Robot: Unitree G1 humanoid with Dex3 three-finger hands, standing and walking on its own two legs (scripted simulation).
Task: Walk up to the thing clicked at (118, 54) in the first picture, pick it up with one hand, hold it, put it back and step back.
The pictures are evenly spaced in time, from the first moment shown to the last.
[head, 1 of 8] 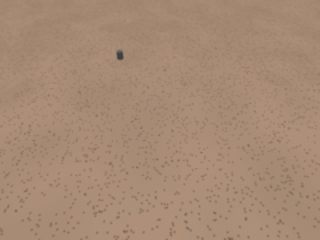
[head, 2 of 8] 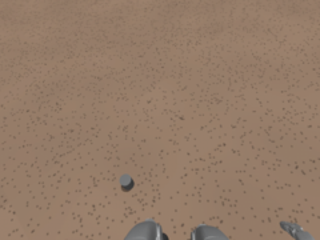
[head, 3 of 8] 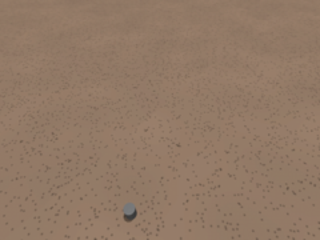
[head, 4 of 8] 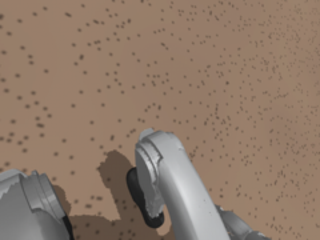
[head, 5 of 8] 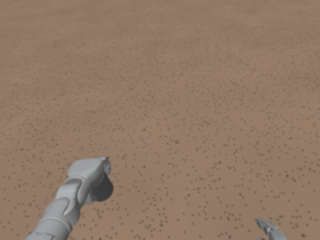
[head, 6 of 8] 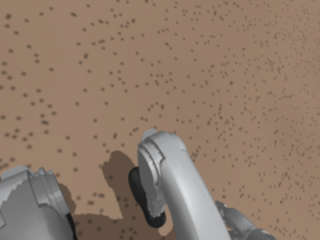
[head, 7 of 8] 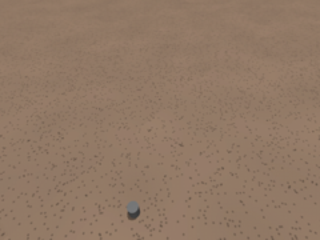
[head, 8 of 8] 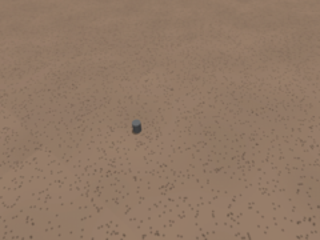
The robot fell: no
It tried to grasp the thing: yes
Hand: left
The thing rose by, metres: 0.66
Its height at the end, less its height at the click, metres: +0.00
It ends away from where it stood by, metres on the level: 0.01
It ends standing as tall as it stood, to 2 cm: yes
